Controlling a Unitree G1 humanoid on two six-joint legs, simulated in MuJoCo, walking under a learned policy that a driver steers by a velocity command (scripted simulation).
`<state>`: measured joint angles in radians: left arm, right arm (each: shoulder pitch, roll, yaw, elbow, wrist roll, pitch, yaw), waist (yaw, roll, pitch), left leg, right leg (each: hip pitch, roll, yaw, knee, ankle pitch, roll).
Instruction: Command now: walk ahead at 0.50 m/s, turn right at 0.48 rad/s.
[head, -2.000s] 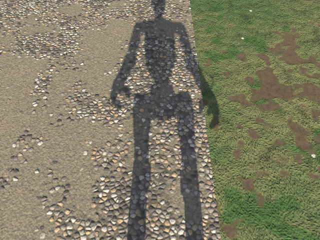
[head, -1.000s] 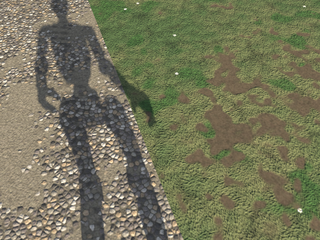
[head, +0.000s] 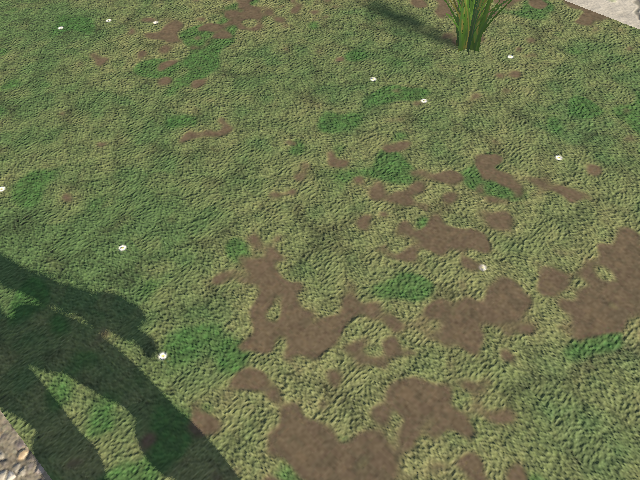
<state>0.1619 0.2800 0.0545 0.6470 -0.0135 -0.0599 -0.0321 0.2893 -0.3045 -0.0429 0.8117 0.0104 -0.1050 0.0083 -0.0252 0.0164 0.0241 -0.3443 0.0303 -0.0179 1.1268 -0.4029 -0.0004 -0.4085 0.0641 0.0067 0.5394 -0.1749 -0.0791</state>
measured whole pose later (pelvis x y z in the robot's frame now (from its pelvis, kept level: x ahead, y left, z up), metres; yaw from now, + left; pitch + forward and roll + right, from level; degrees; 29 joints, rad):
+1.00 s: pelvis +0.49 -0.14 -0.01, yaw -35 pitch +2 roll +1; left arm 0.16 0.30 0.07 0.61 -0.02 -0.04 -0.04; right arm 0.25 -0.32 -0.05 0.79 0.02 -0.09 0.01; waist -0.03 0.01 0.08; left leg -0.32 0.05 0.00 1.18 -0.44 -0.01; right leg -0.44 0.07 -0.01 0.60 -0.19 -0.09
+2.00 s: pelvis +0.86 -0.52 +0.01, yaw -50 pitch +2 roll +0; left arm 0.15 0.26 0.04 0.68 0.00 -0.08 -0.02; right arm 0.35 -0.31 -0.05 0.84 0.03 -0.06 0.01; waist -0.03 0.04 0.03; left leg -0.39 0.04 -0.04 1.12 -0.39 0.01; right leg -0.34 0.00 -0.06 0.49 -0.18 -0.04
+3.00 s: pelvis +1.21 -0.80 +0.00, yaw -27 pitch +2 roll +1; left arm 0.14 0.25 0.03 0.75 0.01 -0.04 -0.02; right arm 0.16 -0.28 -0.04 0.72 -0.01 0.03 -0.03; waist 0.01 0.01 0.04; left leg -0.35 -0.07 -0.08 0.93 -0.57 -0.04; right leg -0.42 0.05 0.06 0.51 -0.11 -0.03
